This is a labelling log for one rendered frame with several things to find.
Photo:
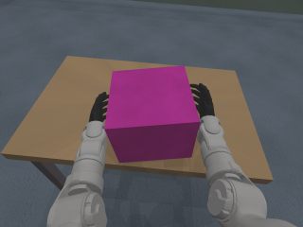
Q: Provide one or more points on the robot left upper arm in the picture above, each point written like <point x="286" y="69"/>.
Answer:
<point x="85" y="209"/>

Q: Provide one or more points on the robot right hand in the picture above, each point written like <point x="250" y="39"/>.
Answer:
<point x="204" y="100"/>

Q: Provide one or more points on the carton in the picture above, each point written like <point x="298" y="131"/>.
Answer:
<point x="151" y="114"/>

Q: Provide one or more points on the robot left forearm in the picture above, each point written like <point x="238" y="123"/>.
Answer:
<point x="87" y="171"/>

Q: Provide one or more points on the robot right forearm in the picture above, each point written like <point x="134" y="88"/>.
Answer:
<point x="217" y="158"/>

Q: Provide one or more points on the table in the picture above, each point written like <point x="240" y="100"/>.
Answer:
<point x="51" y="131"/>

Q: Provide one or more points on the robot right upper arm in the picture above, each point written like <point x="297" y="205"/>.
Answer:
<point x="238" y="204"/>

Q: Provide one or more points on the robot left hand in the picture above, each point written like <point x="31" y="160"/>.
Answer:
<point x="97" y="112"/>

